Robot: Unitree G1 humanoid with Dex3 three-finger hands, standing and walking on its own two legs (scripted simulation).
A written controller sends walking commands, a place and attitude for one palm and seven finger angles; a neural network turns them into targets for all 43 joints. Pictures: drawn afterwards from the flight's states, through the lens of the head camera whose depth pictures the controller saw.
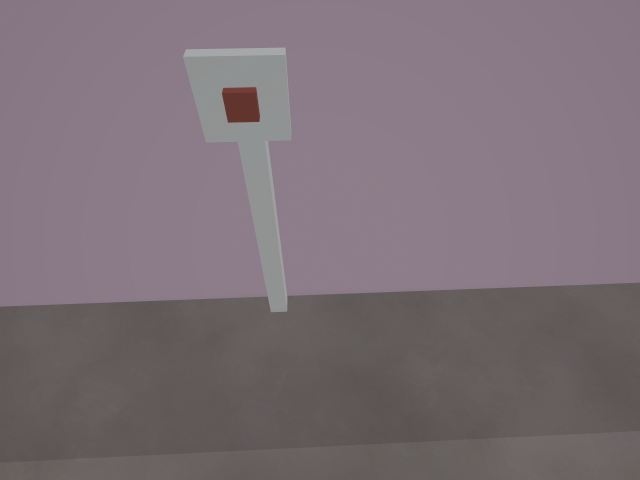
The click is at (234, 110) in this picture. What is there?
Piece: button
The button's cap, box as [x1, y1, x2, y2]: [222, 87, 259, 122]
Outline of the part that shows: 223,88 222,95 228,122 259,121 259,112 255,87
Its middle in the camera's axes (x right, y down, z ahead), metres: -0.15 -0.26 +0.74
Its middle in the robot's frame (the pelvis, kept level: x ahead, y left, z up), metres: +0.74 +0.19 +0.08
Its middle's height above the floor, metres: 0.86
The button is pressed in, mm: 0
